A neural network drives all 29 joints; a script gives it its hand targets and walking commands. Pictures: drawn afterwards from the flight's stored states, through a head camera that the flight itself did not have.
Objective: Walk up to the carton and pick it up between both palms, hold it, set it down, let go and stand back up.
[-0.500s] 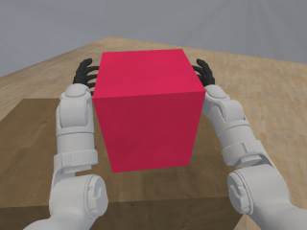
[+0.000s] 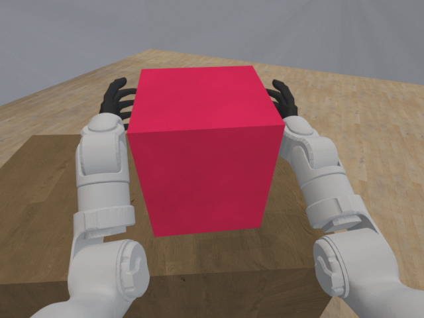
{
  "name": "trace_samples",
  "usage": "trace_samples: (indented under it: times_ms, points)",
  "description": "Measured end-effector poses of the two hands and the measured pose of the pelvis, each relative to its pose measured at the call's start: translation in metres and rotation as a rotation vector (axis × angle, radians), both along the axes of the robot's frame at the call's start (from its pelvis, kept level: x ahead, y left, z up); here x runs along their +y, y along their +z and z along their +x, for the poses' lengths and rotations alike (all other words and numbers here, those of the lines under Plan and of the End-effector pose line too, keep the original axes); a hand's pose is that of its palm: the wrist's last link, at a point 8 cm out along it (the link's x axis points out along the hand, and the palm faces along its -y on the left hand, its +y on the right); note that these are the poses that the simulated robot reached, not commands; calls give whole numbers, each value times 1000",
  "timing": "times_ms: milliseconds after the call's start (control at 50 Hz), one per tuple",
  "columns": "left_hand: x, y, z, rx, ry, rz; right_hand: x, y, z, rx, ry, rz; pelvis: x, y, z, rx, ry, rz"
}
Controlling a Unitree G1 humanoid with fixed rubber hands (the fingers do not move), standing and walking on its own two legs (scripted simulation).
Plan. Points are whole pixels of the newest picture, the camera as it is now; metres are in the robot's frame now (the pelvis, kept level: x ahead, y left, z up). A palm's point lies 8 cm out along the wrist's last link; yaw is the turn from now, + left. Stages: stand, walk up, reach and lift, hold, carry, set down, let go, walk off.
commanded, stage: hold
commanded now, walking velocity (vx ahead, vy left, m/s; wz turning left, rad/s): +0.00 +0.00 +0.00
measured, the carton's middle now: (203, 151) +0.37 +0.01 +0.19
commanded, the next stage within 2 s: none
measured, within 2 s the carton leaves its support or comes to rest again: neither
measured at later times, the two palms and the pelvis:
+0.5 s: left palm (112, 124) +0.37 +0.16 +0.26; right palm (283, 122) +0.37 -0.14 +0.25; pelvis +0.01 +0.00 +0.00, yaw +0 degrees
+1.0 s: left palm (112, 119) +0.37 +0.16 +0.27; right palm (284, 118) +0.37 -0.14 +0.26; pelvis +0.00 +0.00 +0.00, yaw +0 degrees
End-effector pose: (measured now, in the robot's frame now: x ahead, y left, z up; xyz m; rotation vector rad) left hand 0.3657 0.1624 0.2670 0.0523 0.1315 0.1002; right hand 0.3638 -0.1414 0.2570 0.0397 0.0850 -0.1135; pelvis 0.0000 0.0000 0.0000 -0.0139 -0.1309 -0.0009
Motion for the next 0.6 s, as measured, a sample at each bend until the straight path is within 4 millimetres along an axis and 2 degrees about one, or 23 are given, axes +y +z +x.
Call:
trace_samples:
  times_ms: [360, 600]
  points:
    - [3, -2, 7, -10, 0, -1, 3, 5, 8, -10, 3, -23, 0, 0, 8, 6, 6, -2]
    - [-1, -6, 3, -11, -7, 5, -2, -2, 2, -11, -5, -5, 1, 0, 8, -4, 2, -3]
